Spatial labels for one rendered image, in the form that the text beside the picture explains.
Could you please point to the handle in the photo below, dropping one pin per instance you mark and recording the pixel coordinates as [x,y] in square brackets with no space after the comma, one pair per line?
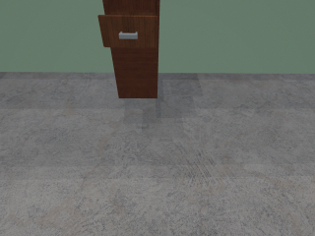
[128,35]

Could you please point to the drawer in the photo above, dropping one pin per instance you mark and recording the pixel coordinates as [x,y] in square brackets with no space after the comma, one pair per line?
[144,24]

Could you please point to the cabinet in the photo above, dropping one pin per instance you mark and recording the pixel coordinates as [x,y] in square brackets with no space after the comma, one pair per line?
[135,68]

